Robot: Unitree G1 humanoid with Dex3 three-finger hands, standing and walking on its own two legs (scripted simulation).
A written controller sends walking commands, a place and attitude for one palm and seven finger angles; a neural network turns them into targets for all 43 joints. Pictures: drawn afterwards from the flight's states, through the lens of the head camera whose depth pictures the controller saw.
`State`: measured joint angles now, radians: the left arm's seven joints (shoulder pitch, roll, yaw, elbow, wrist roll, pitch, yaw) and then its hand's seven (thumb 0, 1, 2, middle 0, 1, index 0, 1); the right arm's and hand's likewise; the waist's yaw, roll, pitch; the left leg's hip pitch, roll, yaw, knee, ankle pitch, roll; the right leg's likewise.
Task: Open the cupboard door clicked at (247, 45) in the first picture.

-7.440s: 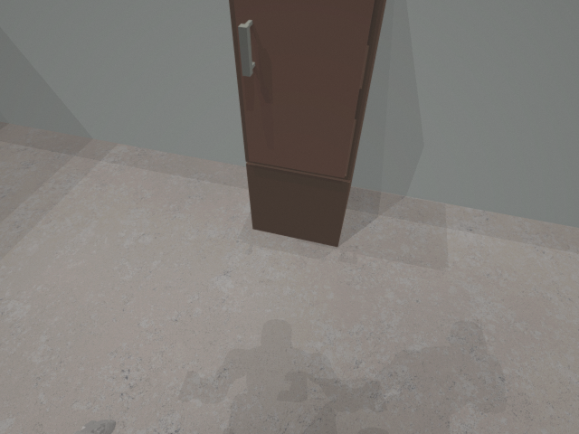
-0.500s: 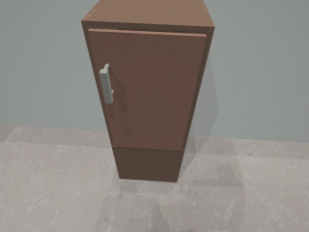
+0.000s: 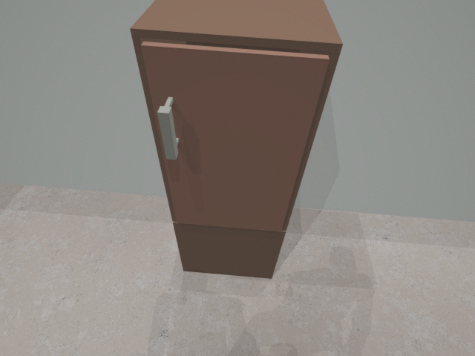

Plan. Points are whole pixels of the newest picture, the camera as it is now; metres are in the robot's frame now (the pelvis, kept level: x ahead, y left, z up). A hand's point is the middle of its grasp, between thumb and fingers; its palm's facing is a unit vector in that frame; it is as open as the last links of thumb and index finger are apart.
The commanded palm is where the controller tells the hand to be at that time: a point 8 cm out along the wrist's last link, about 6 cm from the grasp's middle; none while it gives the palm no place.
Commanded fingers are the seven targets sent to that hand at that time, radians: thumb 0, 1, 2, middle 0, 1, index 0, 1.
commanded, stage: look again from close up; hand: left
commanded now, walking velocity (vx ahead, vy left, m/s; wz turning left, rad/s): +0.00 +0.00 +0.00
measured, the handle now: (170, 128) +0.56 +0.19 +0.07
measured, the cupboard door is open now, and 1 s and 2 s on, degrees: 0 0 0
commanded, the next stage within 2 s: raise the hand with hooked fingers in 0.20 s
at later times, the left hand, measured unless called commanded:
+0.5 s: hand (127, 313) +0.19 +0.20 -0.03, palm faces +0.21 -0.97 -0.13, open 7.5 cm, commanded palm +0.13 +0.24 -0.05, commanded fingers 0.00 0.64 0.79 -0.22 -0.47 -0.22 -0.47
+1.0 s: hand (125, 299) +0.21 +0.20 -0.01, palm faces -0.03 -1.00 -0.06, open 10.2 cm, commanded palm +0.18 +0.26 +0.00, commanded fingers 0.00 0.06 0.54 -0.26 -0.84 -0.26 -0.84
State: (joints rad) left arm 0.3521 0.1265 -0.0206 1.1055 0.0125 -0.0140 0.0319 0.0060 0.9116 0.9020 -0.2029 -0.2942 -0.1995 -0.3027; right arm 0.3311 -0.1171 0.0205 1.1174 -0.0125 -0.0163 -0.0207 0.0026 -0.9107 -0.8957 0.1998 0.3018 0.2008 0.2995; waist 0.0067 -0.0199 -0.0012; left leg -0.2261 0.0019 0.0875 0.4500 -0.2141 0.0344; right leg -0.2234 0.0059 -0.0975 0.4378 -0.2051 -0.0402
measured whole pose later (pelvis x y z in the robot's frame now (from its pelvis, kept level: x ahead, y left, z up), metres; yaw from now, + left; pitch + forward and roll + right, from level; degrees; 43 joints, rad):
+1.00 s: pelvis +0.00 -0.01 -0.07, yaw +2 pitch +12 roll -3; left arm 0.36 0.28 0.22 0.00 -0.33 -0.35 -0.40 0.01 0.29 0.64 -0.25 -0.69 -0.24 -0.70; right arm 0.20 -0.21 0.05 0.56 0.04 -0.20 -0.04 0.01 -0.90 -0.90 0.20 0.30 0.21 0.30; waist 0.03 0.04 -0.10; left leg -0.78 0.04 0.00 1.06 -0.49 0.02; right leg -0.72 0.00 -0.18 0.99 -0.48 -0.07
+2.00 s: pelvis +0.01 +0.02 -0.02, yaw +1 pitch +3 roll -2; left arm -0.13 0.48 0.42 0.39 -0.35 -0.11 -0.51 -0.01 -0.50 0.30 -0.30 -1.19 -0.30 -1.20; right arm 0.28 -0.29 0.07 0.59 0.07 -0.22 -0.10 0.01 -0.90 -0.90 0.21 0.30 0.21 0.30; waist 0.02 0.03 -0.03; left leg -0.40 -0.01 0.07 0.67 -0.33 0.06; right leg -0.37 -0.01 -0.11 0.62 -0.30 -0.02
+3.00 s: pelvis +0.01 +0.00 -0.02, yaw +0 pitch +6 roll -1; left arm -0.38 0.53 0.45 0.73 -0.30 -0.18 -0.54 -0.01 -0.50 0.30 -0.30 -1.19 -0.30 -1.20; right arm 0.32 -0.31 0.05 0.61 0.07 -0.15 -0.09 0.01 -0.90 -0.90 0.20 0.30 0.21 0.30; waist -0.02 0.02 -0.04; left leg -0.47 0.02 0.07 0.70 -0.34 0.03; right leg -0.46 0.01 -0.10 0.67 -0.32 -0.04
